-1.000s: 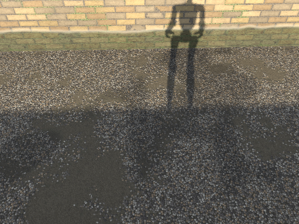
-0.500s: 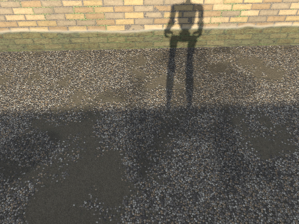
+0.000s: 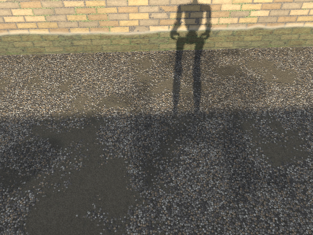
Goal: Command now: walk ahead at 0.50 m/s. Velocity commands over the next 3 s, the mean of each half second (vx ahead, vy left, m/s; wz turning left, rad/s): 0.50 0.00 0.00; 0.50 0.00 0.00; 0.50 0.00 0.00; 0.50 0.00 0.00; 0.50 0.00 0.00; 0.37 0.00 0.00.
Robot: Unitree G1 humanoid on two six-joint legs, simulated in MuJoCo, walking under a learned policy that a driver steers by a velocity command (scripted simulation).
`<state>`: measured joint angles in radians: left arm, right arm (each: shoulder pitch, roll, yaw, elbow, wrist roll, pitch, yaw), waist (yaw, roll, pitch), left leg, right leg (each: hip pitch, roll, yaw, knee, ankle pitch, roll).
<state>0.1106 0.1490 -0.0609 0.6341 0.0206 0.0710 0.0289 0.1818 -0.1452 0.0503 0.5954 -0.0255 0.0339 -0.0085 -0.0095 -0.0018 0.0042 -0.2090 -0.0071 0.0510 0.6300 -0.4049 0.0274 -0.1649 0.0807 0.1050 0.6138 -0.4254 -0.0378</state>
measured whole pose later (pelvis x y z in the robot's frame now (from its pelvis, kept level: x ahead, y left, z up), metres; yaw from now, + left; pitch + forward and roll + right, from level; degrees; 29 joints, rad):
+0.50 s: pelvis +0.00 +0.00 +0.00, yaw +0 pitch -1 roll +0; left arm 0.11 0.15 -0.06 0.63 0.02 0.07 0.03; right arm 0.19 -0.15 0.05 0.59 -0.03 0.03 -0.01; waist -0.01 0.00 0.00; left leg -0.21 -0.01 0.05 0.63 -0.41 0.03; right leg -0.17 0.08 0.11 0.62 -0.43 -0.03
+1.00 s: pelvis +0.00 +0.00 +0.00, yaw +0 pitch -1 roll +0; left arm 0.11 0.15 -0.06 0.64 0.02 0.07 0.03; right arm 0.19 -0.15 0.05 0.59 -0.02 0.04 0.00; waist -0.01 0.00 0.00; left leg -0.21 -0.01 0.05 0.63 -0.41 0.03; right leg -0.16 0.07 0.10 0.61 -0.43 -0.03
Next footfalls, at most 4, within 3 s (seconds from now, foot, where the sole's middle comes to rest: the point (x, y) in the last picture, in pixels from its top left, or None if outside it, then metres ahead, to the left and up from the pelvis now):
none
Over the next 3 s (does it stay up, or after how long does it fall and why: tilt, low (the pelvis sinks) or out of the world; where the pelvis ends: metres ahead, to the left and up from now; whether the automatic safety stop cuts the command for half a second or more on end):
stays up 0.01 0.01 0.02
